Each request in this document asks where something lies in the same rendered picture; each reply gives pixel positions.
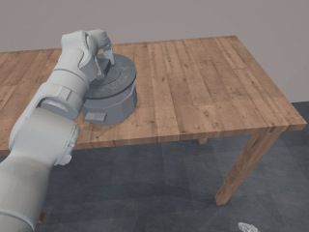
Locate left robot forearm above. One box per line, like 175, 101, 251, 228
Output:
9, 30, 98, 151

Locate knob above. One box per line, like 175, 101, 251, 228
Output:
98, 58, 112, 75

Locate lid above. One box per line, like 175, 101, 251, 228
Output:
84, 53, 137, 101

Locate pot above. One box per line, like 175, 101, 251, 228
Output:
81, 82, 138, 126

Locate robot right hand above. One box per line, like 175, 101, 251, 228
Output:
238, 222, 261, 232

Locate table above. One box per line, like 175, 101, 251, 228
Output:
0, 35, 307, 223

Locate robot left hand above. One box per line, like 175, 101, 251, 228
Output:
87, 29, 115, 80

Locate robot left upper arm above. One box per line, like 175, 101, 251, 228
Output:
0, 106, 80, 232

